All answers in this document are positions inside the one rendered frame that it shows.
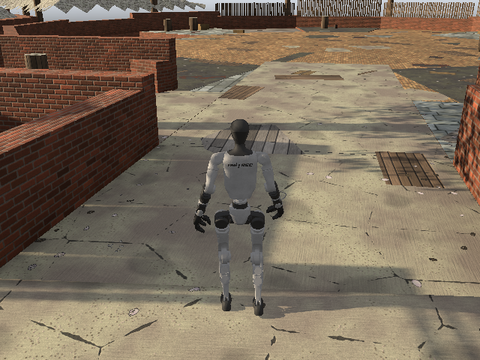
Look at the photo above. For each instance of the robot left hand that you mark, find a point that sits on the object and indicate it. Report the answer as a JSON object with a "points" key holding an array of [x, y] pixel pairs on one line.
{"points": [[197, 221]]}

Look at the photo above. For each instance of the robot left upper arm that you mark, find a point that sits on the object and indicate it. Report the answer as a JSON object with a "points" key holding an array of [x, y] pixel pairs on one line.
{"points": [[212, 172]]}

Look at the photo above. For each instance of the left robot forearm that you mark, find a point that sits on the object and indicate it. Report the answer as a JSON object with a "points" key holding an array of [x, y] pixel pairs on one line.
{"points": [[203, 202]]}

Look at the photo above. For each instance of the right robot shin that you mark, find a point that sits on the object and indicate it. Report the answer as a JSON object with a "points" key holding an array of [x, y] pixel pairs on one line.
{"points": [[258, 279]]}

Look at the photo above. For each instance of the robot torso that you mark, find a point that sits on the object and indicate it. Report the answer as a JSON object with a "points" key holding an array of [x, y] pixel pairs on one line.
{"points": [[240, 178]]}

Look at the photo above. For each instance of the right robot forearm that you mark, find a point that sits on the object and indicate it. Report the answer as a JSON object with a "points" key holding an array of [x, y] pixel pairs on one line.
{"points": [[275, 197]]}

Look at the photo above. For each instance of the robot right upper arm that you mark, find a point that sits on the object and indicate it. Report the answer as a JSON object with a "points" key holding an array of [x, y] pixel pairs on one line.
{"points": [[267, 171]]}

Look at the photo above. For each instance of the robot right hand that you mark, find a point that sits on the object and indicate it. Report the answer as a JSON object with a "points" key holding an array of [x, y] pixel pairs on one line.
{"points": [[272, 208]]}

